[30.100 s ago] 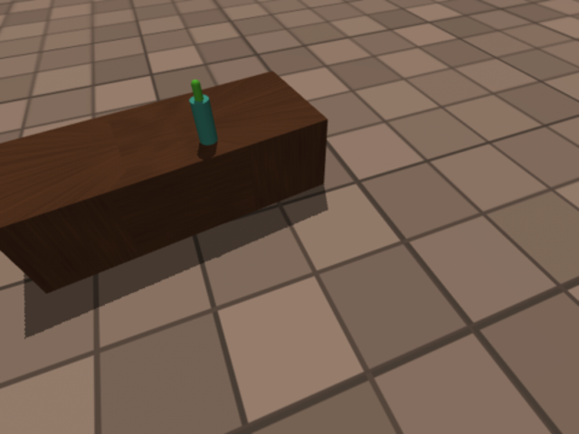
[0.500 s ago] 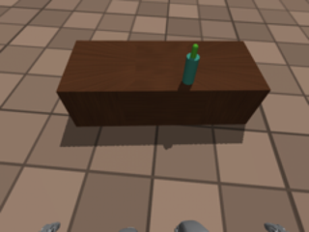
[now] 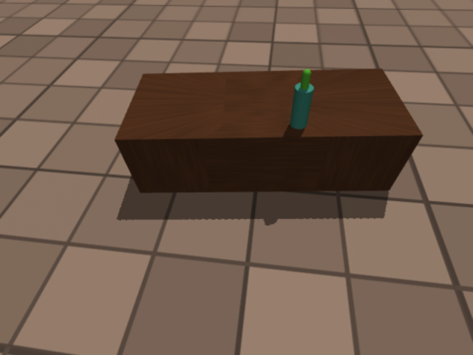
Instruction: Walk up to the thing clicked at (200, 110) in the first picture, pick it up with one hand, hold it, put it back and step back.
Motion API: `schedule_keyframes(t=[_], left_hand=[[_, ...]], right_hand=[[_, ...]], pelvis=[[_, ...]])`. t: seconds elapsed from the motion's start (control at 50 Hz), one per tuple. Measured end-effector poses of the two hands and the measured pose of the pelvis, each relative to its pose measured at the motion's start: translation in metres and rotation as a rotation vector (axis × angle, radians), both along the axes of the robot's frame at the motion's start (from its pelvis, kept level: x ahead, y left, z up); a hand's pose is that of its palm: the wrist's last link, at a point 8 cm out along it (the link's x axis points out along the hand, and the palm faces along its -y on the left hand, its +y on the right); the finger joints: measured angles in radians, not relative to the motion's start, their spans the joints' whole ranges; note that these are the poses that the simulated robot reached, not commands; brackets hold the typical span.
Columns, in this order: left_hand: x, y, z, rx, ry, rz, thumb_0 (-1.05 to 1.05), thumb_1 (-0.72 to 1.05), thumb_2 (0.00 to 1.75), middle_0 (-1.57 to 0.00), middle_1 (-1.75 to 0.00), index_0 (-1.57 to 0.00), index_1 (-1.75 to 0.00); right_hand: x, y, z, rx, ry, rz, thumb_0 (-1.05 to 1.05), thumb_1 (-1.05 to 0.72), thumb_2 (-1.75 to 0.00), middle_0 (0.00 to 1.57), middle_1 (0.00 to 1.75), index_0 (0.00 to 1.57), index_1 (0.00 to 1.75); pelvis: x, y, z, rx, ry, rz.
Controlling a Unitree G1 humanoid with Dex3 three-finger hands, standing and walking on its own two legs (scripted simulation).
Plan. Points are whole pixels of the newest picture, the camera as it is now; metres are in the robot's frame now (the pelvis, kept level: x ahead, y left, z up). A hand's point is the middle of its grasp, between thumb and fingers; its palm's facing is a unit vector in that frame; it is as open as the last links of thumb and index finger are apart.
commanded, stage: step back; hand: right
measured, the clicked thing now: (302, 99) +1.10 -0.20 -0.24
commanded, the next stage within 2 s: stand in 0.76 s
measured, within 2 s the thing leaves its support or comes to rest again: neither
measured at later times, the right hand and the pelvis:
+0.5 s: hand out of the picture +0.12 -0.27 -0.15, palm faces -0.06 +0.92 -0.38, open 7.4 cm; pelvis +0.05 +0.00 +0.00, yaw +2 degrees
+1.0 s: hand (388, 339) +0.19 -0.24 -0.13, palm faces -0.02 +0.94 -0.33, open 7.4 cm; pelvis +0.07 +0.01 +0.02, yaw +0 degrees
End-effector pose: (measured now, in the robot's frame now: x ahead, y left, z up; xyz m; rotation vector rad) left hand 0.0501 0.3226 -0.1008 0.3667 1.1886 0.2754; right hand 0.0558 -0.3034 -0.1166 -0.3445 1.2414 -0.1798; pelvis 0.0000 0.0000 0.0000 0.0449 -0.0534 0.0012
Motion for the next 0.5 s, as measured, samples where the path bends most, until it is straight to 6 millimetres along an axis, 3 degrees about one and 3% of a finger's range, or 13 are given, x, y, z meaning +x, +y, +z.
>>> schedule_keyframes(t=[0.1,0.22,0.36,0.5], left_hand=[[0.009,-0.004,-0.001,-0.034,0.01,-0.028,0.01,0.9,0.89,-0.2,-0.3,-0.2,-0.3],[0.028,-0.019,0.0,-0.03,-0.016,-0.052,0.01,0.9,0.89,-0.2,-0.3,-0.2,-0.3],[0.036,-0.033,0.006,-0.03,-0.039,-0.019,0.01,0.9,0.89,-0.21,-0.3,-0.21,-0.3],[0.052,-0.017,-0.003,-0.04,-0.013,0.008,0.01,0.9,0.89,-0.21,-0.3,-0.21,-0.3]], right_hand=[[-0.002,0.005,0.012,0.007,-0.052,-0.02,0.01,-0.9,-0.9,0.2,0.3,0.2,0.3],[0.006,-0.014,0.009,0.006,-0.065,-0.042,0.01,-0.9,-0.9,0.2,0.3,0.2,0.3],[0.033,-0.023,0.008,0.0,-0.036,-0.019,0.01,-0.9,-0.9,0.2,0.3,0.2,0.3],[0.063,-0.013,0.005,-0.026,-0.028,0.014,0.01,-0.91,-0.9,0.2,0.3,0.2,0.3]], pelvis=[[0.003,0.0,0.007,-0.026,0.005,-0.011],[0.009,-0.013,0.004,-0.036,0.005,-0.017],[0.027,-0.018,0.008,-0.042,0.012,0.0],[0.048,-0.003,0.003,-0.039,0.014,0.031]])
